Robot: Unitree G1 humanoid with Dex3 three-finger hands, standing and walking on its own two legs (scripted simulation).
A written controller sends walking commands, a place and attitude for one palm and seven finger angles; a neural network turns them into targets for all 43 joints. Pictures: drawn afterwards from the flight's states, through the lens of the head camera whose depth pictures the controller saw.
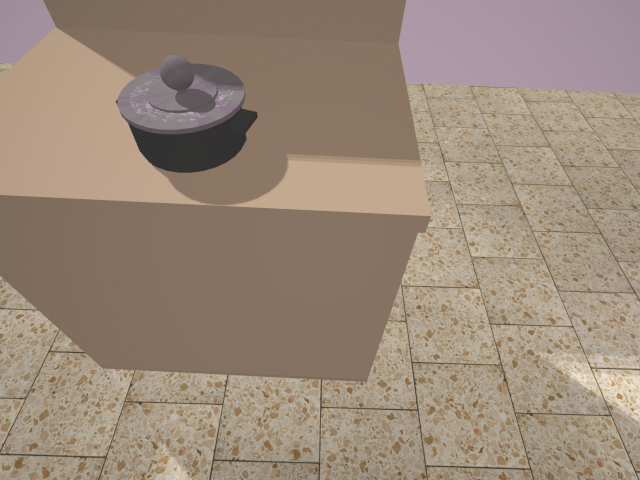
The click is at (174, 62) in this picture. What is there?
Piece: lid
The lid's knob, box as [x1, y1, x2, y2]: [160, 55, 193, 90]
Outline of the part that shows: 167,56 160,64 160,75 162,80 169,87 179,90 188,87 193,79 193,69 190,63 186,59 178,55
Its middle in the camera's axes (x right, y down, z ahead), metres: -0.22 -0.25 +0.59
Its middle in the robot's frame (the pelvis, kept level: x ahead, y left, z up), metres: +0.63 +0.26 +0.17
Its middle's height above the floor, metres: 0.94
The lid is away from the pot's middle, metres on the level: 0.00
